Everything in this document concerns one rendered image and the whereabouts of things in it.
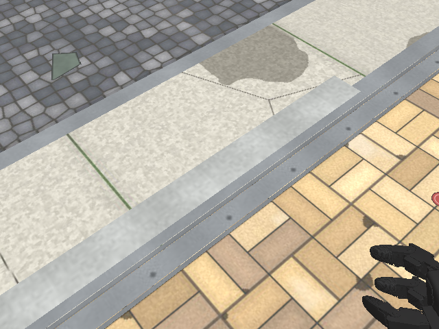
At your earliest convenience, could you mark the robot right hand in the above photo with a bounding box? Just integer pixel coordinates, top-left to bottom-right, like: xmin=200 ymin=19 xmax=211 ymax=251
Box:
xmin=362 ymin=243 xmax=439 ymax=329

